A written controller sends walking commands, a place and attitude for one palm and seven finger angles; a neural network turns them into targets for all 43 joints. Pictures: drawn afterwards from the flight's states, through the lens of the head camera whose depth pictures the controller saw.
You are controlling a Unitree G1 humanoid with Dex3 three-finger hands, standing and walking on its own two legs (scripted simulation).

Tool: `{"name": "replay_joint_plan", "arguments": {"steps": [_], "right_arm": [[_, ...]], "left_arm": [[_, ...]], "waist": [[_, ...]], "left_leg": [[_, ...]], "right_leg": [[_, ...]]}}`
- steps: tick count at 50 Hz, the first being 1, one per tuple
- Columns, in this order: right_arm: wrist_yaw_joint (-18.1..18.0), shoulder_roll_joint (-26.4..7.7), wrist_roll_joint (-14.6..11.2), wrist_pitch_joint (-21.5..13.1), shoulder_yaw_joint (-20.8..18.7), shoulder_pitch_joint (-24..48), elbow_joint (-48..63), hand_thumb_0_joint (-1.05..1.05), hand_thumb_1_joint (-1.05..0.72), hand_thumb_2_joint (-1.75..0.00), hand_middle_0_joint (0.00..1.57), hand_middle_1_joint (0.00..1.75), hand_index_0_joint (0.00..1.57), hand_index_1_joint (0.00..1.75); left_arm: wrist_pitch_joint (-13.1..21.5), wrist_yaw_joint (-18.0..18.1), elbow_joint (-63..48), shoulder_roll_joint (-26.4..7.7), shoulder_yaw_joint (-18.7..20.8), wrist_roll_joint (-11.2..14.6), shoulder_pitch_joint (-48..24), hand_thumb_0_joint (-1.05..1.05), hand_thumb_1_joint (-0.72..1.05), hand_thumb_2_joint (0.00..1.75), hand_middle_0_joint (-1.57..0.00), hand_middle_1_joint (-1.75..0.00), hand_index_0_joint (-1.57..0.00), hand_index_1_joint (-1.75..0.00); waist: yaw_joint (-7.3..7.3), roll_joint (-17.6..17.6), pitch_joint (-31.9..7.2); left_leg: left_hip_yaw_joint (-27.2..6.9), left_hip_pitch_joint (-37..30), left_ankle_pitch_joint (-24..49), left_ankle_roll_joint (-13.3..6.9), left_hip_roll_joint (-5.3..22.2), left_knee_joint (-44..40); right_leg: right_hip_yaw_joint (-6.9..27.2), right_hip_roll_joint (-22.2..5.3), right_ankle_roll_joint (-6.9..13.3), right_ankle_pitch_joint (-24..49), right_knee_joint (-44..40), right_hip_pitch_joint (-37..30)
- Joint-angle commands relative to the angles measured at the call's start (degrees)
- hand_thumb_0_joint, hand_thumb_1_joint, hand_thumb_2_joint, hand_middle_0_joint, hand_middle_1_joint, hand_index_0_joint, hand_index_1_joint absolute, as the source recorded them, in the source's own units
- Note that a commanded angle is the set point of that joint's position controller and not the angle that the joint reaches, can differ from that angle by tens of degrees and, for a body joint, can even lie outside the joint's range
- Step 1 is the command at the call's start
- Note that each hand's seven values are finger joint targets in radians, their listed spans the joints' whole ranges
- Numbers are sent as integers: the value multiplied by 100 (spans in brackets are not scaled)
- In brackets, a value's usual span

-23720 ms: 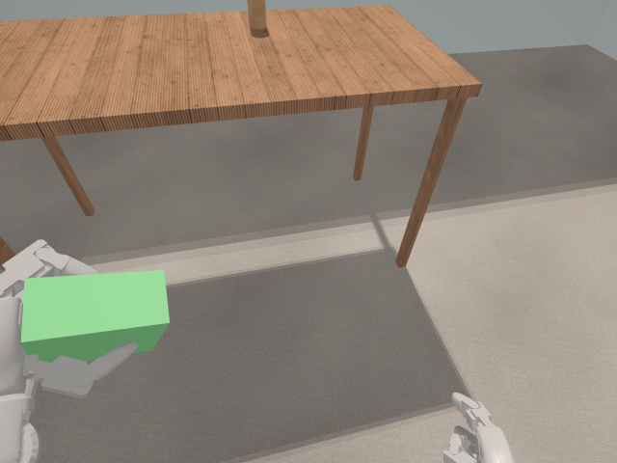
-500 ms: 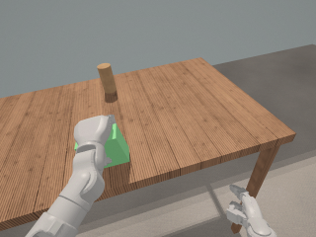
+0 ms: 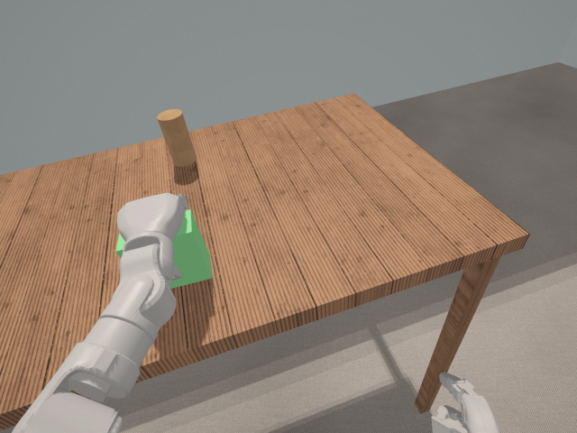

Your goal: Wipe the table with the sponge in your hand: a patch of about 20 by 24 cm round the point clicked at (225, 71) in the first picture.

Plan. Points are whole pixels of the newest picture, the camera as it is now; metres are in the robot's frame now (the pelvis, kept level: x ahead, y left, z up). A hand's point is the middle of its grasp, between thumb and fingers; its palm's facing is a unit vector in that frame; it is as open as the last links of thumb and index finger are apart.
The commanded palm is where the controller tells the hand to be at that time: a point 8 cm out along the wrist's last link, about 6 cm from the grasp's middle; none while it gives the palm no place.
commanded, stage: wipe forward along the third lane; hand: left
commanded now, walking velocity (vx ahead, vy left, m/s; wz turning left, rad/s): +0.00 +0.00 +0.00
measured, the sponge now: (171, 260) +0.35 +0.23 +0.08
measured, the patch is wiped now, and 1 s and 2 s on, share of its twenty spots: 0.70 0.95 0.95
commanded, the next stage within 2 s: wipe back along the third lane in 0.80 s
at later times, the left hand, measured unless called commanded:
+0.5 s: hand (164, 220) +0.40 +0.25 +0.11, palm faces -0.05 -0.01 -1.00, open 9.6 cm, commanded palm +0.39 +0.25 +0.14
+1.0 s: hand (165, 202) +0.45 +0.27 +0.11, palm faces -0.05 +0.00 -1.00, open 9.6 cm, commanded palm +0.42 +0.26 +0.14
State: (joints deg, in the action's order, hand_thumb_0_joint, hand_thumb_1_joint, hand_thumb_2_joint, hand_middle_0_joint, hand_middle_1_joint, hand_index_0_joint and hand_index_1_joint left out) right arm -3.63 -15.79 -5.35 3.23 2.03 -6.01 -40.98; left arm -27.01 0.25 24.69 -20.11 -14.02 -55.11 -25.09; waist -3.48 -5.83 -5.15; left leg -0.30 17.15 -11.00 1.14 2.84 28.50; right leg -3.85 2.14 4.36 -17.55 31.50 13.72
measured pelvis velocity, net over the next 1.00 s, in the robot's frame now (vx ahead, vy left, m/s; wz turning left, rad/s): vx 0.01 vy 0.04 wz -0.01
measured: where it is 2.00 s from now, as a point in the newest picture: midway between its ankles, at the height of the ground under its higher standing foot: outside the picture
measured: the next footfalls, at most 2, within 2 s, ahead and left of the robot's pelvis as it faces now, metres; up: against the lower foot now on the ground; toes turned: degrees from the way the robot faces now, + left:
none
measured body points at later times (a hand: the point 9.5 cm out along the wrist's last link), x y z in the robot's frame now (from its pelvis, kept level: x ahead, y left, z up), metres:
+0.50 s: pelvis +0.00 +0.01 +0.00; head -0.01 -0.03 +0.45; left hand +0.40 +0.25 +0.17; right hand +0.15 -0.24 -0.12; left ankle +0.05 +0.16 -0.73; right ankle -0.01 -0.07 -0.73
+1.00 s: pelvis +0.01 +0.04 +0.00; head +0.02 +0.01 +0.45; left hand +0.45 +0.27 +0.17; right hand +0.12 -0.22 -0.13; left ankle +0.05 +0.16 -0.73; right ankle -0.01 -0.07 -0.73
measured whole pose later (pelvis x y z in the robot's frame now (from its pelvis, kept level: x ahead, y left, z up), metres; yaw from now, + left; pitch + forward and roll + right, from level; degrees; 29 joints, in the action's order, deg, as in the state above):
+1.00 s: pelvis +0.01 +0.04 +0.00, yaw -1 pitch +7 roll -1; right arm -2.0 -15.1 -4.6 5.5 -0.2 -13.0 -42.8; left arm -19.7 5.4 55.5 -22.1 -9.9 -57.6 -47.7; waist 1.2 -3.9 -7.2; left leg 0.6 25.8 -12.2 0.4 1.9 31.0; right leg -2.7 1.1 1.7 -16.5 30.4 20.9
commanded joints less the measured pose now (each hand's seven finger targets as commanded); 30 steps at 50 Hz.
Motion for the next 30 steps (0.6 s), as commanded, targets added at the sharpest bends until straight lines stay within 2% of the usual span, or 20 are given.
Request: {"name": "replay_joint_plan", "arguments": {"steps": [1,4,5,8,9,11,13,14,15,16,17,18,19,21,23,24,26,28,29,30], "right_arm": [[-10,-527,15,-258,-218,1067,948,0,-90,-90,20,30,20,30],[-46,-569,1,-210,-214,1019,875,0,-90,-90,20,30,20,30],[-49,-555,-10,-214,-211,973,865,0,-90,-90,20,30,20,30],[-79,-577,-6,-213,-237,850,768,0,-90,-90,20,30,20,30],[-82,-574,6,-202,-236,846,814,0,-90,-90,20,30,20,30],[-92,-576,-9,-203,-233,770,789,0,-90,-90,20,30,20,30],[-89,-590,-6,-194,-236,666,746,0,-90,-90,20,30,20,30],[-89,-598,5,-176,-244,637,758,0,-90,-90,20,30,20,30],[-89,-593,-5,-167,-246,633,804,0,-90,-90,20,30,20,30],[-79,-589,-10,-153,-252,580,755,0,-90,-90,20,30,20,30],[-63,-586,-10,-145,-251,549,762,0,-90,-90,20,30,20,30],[-53,-588,3,-147,-270,493,781,0,-90,-90,20,30,20,30],[-62,-578,-6,-139,-266,494,802,0,-90,-90,20,30,20,30],[-66,-614,-4,-117,-258,404,729,0,-90,-90,20,30,20,30],[-57,-631,3,-113,-274,294,672,0,-90,-90,20,30,20,30],[-63,-632,13,-104,-282,257,687,0,-90,-90,20,30,20,30],[-44,-637,16,-96,-312,165,688,0,-90,-90,20,30,20,30],[-30,-643,16,-68,-325,111,653,0,-90,-90,20,30,20,30],[-24,-631,16,-72,-330,96,672,0,-90,-90,20,30,20,30],[-16,-650,14,-66,-342,72,658,0,-90,-90,20,30,20,30]], "left_arm": [[87,146,-271,-703,314,-15,-1554,0,10,130,-120,-160,-120,-160],[101,146,51,-943,447,-82,-1834,0,10,130,-120,-160,-120,-160],[111,144,196,-728,228,-93,-1988,0,10,130,-120,-160,-120,-160],[185,187,554,-1001,427,-135,-2239,0,10,130,-120,-160,-120,-160],[222,189,507,-1094,546,-103,-2223,0,10,130,-120,-160,-120,-160],[278,202,677,-1032,406,-97,-2605,0,10,130,-120,-160,-120,-160],[324,222,985,-1218,528,-130,-2753,0,10,130,-120,-160,-120,-160],[363,227,1052,-1423,765,-119,-2649,0,10,130,-120,-160,-120,-160],[395,218,1032,-1201,529,-116,-2715,0,10,130,-120,-160,-120,-160],[423,228,1161,-1198,514,-156,-2856,0,10,130,-120,-160,-120,-160],[443,241,1244,-1151,465,-187,-2917,0,10,130,-120,-160,-120,-160],[474,248,1247,-1119,458,-173,-2912,0,10,130,-120,-160,-120,-160],[523,246,1252,-1326,660,-146,-2963,0,10,130,-120,-160,-120,-160],[556,274,1541,-1328,549,-212,-3276,0,10,130,-120,-160,-120,-160],[591,306,1749,-1467,625,-236,-3474,0,10,130,-120,-160,-120,-160],[642,302,1776,-1634,826,-238,-3434,0,10,130,-120,-160,-120,-160],[702,333,1854,-1441,635,-255,-3495,0,10,130,-120,-160,-120,-160],[717,355,1987,-1428,618,-283,-3554,0,10,130,-120,-160,-120,-160],[754,345,1960,-1405,676,-243,-3609,0,10,130,-120,-160,-120,-160],[766,365,2038,-1335,588,-241,-3616,0,10,130,-120,-160,-120,-160]], "waist": [[90,1245,-714],[111,1143,-531],[163,1120,-504],[173,1102,-634],[106,1043,-753],[235,1186,-765],[243,1059,-743],[159,1108,-883],[219,985,-928],[281,977,-838],[281,870,-839],[281,968,-934],[259,1023,-1028],[384,992,-814],[395,912,-847],[323,1001,-1020],[400,926,-1096],[436,859,-1099],[413,901,-1160],[456,938,-1094]], "left_leg": [[237,-367,392,-338,-481,0],[184,-267,160,-312,-464,-68],[198,-254,120,-325,-475,-49],[198,-210,77,-320,-473,-6],[162,-213,113,-312,-471,-40],[203,-166,92,-339,-473,19],[189,-82,54,-327,-464,20],[146,-70,156,-323,-452,-8],[184,-88,153,-331,-464,9],[197,-94,130,-333,-447,23],[185,-76,95,-327,-445,22],[195,-76,118,-349,-456,51],[156,-57,167,-344,-428,14],[172,34,44,-352,-436,33],[170,76,-18,-354,-433,37],[118,79,76,-344,-417,-10],[184,65,114,-361,-432,54],[190,61,144,-363,-419,65],[134,55,215,-357,-401,18],[158,43,171,-374,-397,41]], "right_leg": [[511,-186,-261,1471,-851,120],[560,-167,-230,990,-935,331],[494,-173,-242,926,-894,393],[533,-192,-249,847,-894,412],[546,-182,-224,883,-898,330],[537,-211,-276,933,-877,341],[548,-219,-273,900,-867,370],[566,-194,-244,1022,-859,255],[522,-206,-263,1033,-825,251],[502,-202,-264,1012,-829,369],[486,-198,-253,936,-814,427],[501,-199,-265,1017,-824,371],[516,-185,-252,1065,-837,301],[489,-199,-279,915,-823,468],[523,-209,-279,810,-839,491],[484,-178,-248,899,-818,388],[467,-198,-278,1022,-779,369],[459,-187,-269,1083,-773,417],[420,-161,-245,1168,-764,392],[420,-156,-266,1107,-770,446]]}}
